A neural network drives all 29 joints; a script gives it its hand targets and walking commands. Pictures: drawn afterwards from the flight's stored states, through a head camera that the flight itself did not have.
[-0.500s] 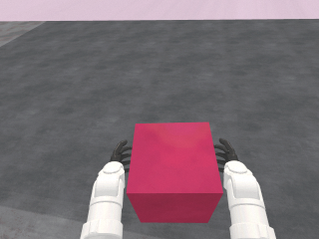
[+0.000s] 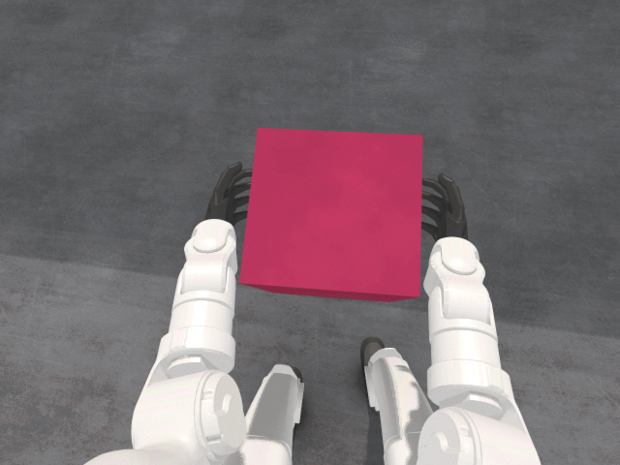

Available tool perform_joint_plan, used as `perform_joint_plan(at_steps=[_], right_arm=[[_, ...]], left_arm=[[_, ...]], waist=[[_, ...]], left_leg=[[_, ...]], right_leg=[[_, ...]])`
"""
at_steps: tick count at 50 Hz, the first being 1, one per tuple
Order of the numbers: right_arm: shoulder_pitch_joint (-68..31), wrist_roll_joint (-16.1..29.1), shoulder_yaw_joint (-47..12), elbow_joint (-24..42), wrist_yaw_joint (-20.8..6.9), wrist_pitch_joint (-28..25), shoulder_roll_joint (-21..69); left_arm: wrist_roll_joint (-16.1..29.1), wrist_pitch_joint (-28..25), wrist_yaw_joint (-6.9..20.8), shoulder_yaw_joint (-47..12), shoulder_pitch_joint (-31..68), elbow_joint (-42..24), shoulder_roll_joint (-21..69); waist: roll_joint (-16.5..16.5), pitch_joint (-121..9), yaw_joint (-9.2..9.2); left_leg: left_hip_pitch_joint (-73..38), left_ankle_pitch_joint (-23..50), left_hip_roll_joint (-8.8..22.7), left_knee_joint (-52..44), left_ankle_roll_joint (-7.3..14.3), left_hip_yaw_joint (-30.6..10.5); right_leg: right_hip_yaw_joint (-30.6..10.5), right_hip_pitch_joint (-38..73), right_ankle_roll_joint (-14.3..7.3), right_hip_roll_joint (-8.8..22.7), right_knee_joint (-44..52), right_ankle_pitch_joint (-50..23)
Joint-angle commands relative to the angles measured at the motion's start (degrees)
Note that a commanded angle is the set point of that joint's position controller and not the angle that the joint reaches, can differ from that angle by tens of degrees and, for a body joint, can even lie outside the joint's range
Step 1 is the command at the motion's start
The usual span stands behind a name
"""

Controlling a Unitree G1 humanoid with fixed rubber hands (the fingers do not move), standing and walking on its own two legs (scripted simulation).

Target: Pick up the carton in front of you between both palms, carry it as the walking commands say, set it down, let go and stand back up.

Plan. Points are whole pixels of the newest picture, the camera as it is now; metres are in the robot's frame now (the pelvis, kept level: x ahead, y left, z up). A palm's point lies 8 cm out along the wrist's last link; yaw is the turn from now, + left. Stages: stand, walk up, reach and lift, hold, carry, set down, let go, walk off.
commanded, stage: set down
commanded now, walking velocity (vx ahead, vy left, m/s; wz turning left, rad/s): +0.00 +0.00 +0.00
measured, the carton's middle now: (333, 229) +0.41 -0.01 -0.15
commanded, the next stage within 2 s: none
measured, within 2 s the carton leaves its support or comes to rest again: neither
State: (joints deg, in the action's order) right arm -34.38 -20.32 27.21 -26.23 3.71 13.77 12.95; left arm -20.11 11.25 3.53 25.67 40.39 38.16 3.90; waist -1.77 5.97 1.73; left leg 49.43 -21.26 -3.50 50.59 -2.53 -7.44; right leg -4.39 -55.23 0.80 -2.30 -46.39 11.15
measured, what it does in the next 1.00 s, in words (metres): lowers itself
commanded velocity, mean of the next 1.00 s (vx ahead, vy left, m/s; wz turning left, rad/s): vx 0.00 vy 0.00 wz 0.00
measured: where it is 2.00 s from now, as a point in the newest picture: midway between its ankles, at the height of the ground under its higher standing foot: (332, 405)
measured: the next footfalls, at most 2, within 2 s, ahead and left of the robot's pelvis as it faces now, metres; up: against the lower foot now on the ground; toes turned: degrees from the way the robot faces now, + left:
none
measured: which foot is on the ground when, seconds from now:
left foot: down 0.00-1.00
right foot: down 0.00-1.00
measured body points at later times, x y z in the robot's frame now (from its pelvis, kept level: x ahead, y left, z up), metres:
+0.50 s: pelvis +0.00 +0.03 -0.11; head +0.26 +0.01 +0.25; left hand +0.48 +0.11 -0.22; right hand +0.42 -0.19 -0.21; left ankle +0.03 +0.14 -0.68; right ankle +0.10 -0.12 -0.68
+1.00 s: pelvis -0.04 +0.02 -0.23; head +0.30 -0.01 +0.07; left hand +0.53 +0.07 -0.36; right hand +0.44 -0.22 -0.36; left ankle +0.03 +0.14 -0.68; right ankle +0.10 -0.12 -0.68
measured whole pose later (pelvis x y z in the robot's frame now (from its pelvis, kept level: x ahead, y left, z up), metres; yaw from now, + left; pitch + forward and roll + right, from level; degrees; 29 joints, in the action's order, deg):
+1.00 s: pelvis -0.04 +0.02 -0.23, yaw +3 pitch +48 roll +2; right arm -64.7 -14.4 36.2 -32.0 3.4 18.9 1.6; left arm -10.4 16.3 -3.9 16.7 77.9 54.0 -7.6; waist -4.7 0.5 8.8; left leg 115.8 -34.8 -10.4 103.0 -3.3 -4.6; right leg -7.1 -121.8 5.4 -3.9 -97.2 22.9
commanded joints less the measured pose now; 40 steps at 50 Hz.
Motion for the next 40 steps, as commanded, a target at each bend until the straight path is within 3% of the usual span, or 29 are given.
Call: perform_joint_plan(at_steps=[1, 3, 6, 12, 17, 27, 40], right_arm=[[-33.7, 9.1, -35.9, -0.5, -9.3, -4.7, 47.0], [-35.0, 10.6, -38.7, 1.5, -10.1, -4.3, 47.0], [-35.8, 11.4, -39.5, 2.0, -12.1, -2.4, 46.8], [-36.6, 9.6, -33.5, -3.4, -16.7, 1.9, 45.4], [-39.0, 8.8, -29.2, -6.6, -18.3, 2.2, 43.6], [-46.5, 11.8, -27.4, -6.4, -17.0, 2.0, 40.1], [-60.0, 13.3, -24.1, -6.6, -14.3, 3.9, 35.5]], left_arm=[[10.0, -4.6, 10.5, -32.2, 29.8, -0.8, 49.0], [12.1, -4.1, 10.0, -35.8, 31.3, -2.9, 50.2], [13.2, -2.1, 9.8, -37.6, 32.1, -3.4, 52.8], [11.3, 2.7, 10.1, -33.5, 33.1, 1.8, 55.5], [10.7, 2.6, 9.1, -31.4, 36.1, 4.2, 54.1], [13.8, 1.5, 5.7, -33.8, 46.0, 4.0, 50.6], [15.3, 2.8, 4.4, -30.0, 58.4, 9.9, 44.3]], waist=[[1.1, -57.7, 0.46], [0.8, -65.1, 1.26], [0.0, -67.8, 2.1], [-1.5, -59.9, 4.18], [-2.4, -59.7, 5.55], [-4.3, -71.0, 7.72], [-3.3, -72.2, 10.05]], left_leg=[[10.5, 12.4, -6.1, -1.0, 2.5, 6.4], [10.9, 14.1, -6.2, 2.0, 2.1, 6.4], [11.7, 14.1, -6.5, 5.3, 1.6, 6.1], [16.6, 9.4, -6.4, 8.5, 0.9, 5.9], [22.2, 10.5, -6.4, 12.9, 0.4, 6.0], [29.1, 11.8, -7.9, 23.7, -0.2, 7.9], [43.4, 1.7, -9.5, 35.3, 0.6, 11.0]], right_leg=[[1.6, 42.6, 1.6, -3.9, -7.8, -23.6], [2.7, 39.4, 1.6, -4.2, -11.2, -24.7], [4.3, 29.4, 1.6, -4.8, -14.1, -20.6], [6.7, 10.3, 1.3, -5.1, -17.1, -11.2], [7.4, 0.9, 1.1, -4.9, -21.5, -11.6], [8.6, -7.7, 2.6, -5.0, -31.8, -14.3], [10.3, -11.7, 4.1, -4.9, -41.7, -9.3]])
